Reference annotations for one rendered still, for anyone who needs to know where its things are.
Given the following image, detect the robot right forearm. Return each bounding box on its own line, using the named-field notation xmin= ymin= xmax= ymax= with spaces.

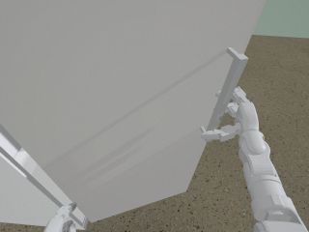
xmin=239 ymin=130 xmax=308 ymax=232

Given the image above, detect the fridge door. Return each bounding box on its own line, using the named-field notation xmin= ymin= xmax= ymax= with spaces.
xmin=0 ymin=0 xmax=267 ymax=223

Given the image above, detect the left robot hand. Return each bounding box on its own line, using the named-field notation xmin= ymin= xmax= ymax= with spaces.
xmin=43 ymin=202 xmax=77 ymax=232

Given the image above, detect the right robot upper arm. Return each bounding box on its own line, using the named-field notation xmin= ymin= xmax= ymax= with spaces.
xmin=254 ymin=220 xmax=307 ymax=232

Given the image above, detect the handle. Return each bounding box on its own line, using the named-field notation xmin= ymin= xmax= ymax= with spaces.
xmin=200 ymin=47 xmax=249 ymax=142

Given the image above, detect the right robot hand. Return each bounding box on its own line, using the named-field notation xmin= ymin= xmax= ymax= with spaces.
xmin=201 ymin=86 xmax=259 ymax=142

